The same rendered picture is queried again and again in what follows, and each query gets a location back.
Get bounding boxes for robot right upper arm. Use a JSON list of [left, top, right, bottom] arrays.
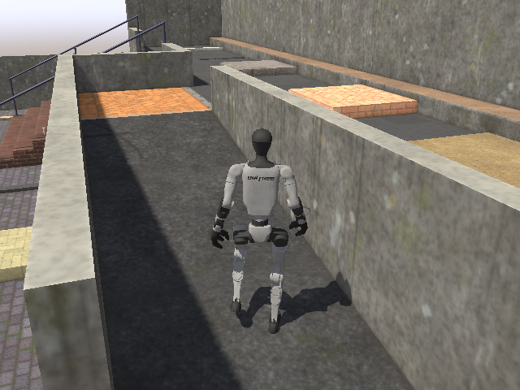
[[278, 164, 300, 209]]

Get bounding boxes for right robot forearm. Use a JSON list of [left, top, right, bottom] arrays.
[[292, 197, 306, 224]]

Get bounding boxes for robot right hand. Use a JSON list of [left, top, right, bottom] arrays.
[[289, 221, 308, 236]]

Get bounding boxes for robot torso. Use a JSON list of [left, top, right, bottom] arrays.
[[242, 160, 280, 244]]

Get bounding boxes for robot left upper arm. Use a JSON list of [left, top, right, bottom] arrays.
[[222, 163, 245, 209]]

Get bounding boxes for robot left hand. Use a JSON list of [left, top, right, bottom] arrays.
[[210, 229, 229, 249]]

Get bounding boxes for left robot foot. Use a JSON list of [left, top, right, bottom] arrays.
[[230, 299, 241, 312]]

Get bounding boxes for left robot forearm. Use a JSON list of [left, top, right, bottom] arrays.
[[213, 197, 230, 232]]

